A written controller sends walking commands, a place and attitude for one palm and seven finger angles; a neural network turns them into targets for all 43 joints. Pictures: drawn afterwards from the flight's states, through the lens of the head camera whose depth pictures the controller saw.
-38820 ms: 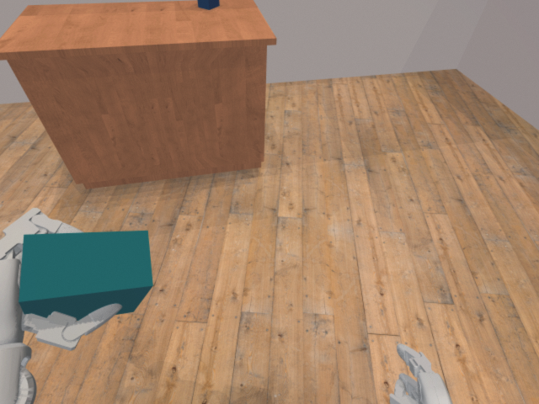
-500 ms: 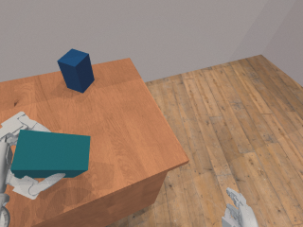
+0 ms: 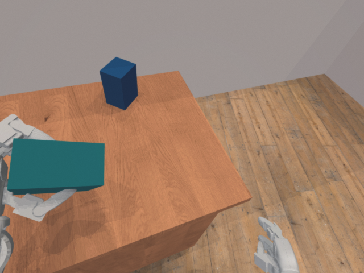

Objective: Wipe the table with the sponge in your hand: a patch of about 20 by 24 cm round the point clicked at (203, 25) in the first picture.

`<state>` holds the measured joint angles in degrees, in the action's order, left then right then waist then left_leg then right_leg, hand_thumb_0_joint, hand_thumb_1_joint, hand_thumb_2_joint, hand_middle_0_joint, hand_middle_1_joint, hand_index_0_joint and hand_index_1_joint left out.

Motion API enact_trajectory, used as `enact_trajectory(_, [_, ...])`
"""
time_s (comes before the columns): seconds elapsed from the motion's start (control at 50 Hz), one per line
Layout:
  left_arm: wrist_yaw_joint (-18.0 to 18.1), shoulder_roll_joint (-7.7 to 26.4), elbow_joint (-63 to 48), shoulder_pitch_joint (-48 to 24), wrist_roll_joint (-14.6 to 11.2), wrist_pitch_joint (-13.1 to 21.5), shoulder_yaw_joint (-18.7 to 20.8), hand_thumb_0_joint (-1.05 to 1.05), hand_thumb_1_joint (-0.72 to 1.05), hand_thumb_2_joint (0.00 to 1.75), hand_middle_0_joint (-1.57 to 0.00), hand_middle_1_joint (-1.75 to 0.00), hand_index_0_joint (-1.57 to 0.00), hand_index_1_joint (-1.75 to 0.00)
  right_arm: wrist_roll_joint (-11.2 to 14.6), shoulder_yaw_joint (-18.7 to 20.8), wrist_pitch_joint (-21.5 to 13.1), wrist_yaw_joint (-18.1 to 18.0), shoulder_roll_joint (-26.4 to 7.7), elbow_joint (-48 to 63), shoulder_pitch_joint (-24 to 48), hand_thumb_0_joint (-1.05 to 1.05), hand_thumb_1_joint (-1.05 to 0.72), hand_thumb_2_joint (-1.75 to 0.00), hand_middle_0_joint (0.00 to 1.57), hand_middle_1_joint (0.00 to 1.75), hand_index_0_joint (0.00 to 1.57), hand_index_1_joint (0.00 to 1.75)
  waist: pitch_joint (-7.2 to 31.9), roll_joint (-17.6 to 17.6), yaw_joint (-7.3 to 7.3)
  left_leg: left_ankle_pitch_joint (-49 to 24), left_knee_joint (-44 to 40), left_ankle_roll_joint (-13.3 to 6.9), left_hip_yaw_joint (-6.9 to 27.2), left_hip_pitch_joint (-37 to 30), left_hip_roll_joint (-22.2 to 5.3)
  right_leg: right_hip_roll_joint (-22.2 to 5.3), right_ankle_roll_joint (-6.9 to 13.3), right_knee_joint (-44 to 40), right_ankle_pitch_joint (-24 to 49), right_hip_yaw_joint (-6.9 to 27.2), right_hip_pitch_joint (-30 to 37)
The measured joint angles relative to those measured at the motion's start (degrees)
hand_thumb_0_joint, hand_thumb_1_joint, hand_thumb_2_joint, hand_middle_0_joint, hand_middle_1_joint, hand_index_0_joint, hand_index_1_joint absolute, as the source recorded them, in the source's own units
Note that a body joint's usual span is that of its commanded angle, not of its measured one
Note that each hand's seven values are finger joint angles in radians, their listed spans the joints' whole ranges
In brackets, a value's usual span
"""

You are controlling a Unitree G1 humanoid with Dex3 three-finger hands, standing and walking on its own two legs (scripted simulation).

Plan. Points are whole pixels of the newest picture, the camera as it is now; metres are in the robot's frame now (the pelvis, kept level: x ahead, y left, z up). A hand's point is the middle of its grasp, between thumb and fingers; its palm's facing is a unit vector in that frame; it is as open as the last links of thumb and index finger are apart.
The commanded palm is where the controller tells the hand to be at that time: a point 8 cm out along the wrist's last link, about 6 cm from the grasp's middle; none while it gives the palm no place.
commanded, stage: come to a stop and stand still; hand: left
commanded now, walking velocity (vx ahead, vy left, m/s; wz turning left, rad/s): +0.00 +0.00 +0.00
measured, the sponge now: (70, 170) +0.24 +0.22 +0.14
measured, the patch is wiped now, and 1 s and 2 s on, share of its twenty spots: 0.00 0.00 0.00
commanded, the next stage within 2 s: look again from close up in 0.02 s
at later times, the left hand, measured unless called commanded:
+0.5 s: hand (56, 177) +0.22 +0.22 +0.16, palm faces +0.38 -0.85 -0.37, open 10.2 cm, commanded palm +0.16 +0.26 +0.18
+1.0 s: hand (95, 176) +0.22 +0.17 +0.16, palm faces +0.32 -0.86 -0.38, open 10.2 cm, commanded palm +0.17 +0.21 +0.18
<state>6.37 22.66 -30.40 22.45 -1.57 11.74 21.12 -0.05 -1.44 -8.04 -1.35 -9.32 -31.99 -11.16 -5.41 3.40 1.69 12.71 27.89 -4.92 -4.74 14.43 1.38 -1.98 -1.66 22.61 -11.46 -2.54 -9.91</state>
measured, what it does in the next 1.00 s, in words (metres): shifts its weight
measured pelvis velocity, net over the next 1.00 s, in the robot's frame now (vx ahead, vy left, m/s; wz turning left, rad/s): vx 0.00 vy -0.07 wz -0.01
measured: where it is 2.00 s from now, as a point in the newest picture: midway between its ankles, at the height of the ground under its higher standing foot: outside the picture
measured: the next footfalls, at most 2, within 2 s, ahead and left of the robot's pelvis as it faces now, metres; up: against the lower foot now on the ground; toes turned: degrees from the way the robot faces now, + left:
none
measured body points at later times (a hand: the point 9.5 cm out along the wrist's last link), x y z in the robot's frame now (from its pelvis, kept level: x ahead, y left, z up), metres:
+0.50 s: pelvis +0.00 -0.02 +0.00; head +0.01 +0.00 +0.45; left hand +0.19 +0.27 +0.18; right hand +0.17 -0.25 -0.07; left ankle +0.03 +0.05 -0.74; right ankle +0.01 -0.16 -0.74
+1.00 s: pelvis +0.00 -0.07 +0.00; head +0.03 -0.05 +0.45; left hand +0.20 +0.21 +0.18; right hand +0.18 -0.30 -0.07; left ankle +0.03 +0.05 -0.74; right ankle +0.01 -0.16 -0.74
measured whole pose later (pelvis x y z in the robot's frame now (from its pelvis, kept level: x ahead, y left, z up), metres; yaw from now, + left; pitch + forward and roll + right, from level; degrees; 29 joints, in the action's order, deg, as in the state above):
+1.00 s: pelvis +0.00 -0.07 +0.00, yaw +0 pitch -1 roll -2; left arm 5.1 22.5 -30.5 26.3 -4.6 8.6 20.6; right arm 1.2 0.4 -4.8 -1.6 -10.6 -31.4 -10.7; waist -4.2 0.7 0.8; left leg 13.0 28.8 0.8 -2.6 15.2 -4.1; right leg 3.5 2.8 23.0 -12.1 -4.2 -10.5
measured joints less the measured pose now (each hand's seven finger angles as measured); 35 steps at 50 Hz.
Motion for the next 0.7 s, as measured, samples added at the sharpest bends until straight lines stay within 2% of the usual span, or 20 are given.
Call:
enact_trajectory(0.12, [0.11, -0.84, 0.84, 1.39, -0.14, 0.6, -0.36, -0.01, -0.51, 1.04, -0.73, -1.34, -0.74, -1.33, 0.35, 0.67, 0.8, -0.02, -1.03, -1.03, -0.84, 0.02, -0.9, -0.89, 0.21, 0.3, 0.2, 0.3, 0.93, -1.3, -0.24, -0.25, -0.53, 0.1, -0.2, -0.49, 0.07, -0.08, -0.33, -0.48, 0.33, 0.21, 0.39])
enact_trajectory(0.22, [0.06, -1.7, 3.68, 1.84, 0.12, -0.47, -1.38, -0.01, -0.51, 1.04, -0.73, -1.34, -0.74, -1.33, 0.65, 0.74, 1.39, -0.46, -1.05, -1.28, -1.61, 0.02, -0.9, -0.89, 0.21, 0.3, 0.2, 0.3, 1.55, -1.9, -0.7, -0.62, -0.92, 0.31, 0.03, -0.78, -0.15, 0.14, -0.69, -0.88, 0.65, -0.01, 0.74])
enact_trajectory(0.46, [0.34, -1.9, 3.27, 1.99, 0.07, -0.18, -1.62, -0.01, -0.51, 1.04, -0.73, -1.34, -0.74, -1.33, 0.7, 0.87, 0.95, -0.95, -1.45, -1.58, -2.07, 0.02, -0.9, -0.89, 0.21, 0.3, 0.2, 0.3, 2.1, -2.58, -0.93, -0.83, -0.78, 1.52, 1.15, -0.3, -1.41, 1.49, 0.49, -1.51, 0.89, -1.04, 0.82])
enact_trajectory(0.7, [-0.04, -1.61, 3.2, 0.86, -1.0, -2.14, -1.55, -0.01, -0.51, 1.04, -0.73, -1.34, -0.74, -1.33, 0.94, 1.19, 1.79, -0.77, -1.19, -0.81, -0.43, 0.02, -0.9, -0.89, 0.21, 0.3, 0.2, 0.3, 1.48, -1.62, -0.88, -0.9, -1.6, 2.9, 1.09, -0.85, -2.27, 2.32, 1.65, -0.58, 0.02, -0.88, 0.38])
